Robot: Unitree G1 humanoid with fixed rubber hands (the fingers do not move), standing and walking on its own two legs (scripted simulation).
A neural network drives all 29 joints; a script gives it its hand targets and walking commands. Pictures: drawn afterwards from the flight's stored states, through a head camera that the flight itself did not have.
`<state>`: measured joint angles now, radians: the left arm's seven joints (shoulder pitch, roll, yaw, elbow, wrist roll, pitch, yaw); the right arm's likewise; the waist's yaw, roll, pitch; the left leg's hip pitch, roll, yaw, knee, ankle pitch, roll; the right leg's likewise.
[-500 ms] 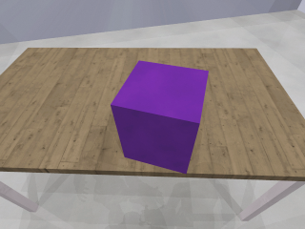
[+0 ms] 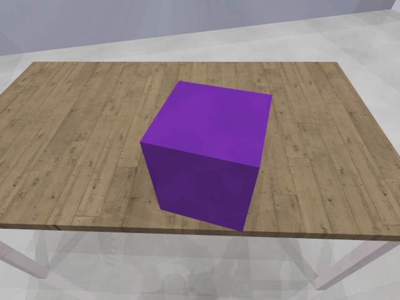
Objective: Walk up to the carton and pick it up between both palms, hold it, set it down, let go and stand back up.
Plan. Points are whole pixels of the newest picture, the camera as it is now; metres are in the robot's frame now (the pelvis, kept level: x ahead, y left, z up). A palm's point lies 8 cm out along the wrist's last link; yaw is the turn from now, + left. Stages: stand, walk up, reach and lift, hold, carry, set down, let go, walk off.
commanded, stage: stand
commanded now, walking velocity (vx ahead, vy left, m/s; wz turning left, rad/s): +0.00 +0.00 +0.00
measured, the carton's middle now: (211, 157) +0.41 +0.01 +0.05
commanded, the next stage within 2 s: none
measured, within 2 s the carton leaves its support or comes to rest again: neither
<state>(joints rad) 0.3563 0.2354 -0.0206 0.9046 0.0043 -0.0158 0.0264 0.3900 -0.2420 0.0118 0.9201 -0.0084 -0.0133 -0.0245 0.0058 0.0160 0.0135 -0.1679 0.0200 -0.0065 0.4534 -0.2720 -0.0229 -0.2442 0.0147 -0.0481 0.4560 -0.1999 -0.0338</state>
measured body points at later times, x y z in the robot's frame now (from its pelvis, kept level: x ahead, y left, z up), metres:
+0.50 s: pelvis +0.01 +0.00 +0.00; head +0.01 -0.01 +0.45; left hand +0.03 +0.25 -0.14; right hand +0.01 -0.25 -0.15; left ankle -0.02 +0.13 -0.74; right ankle +0.03 -0.10 -0.74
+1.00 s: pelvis +0.01 +0.00 +0.00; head +0.01 +0.00 +0.45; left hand +0.02 +0.25 -0.14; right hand +0.00 -0.24 -0.15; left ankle -0.02 +0.13 -0.74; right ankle +0.03 -0.10 -0.74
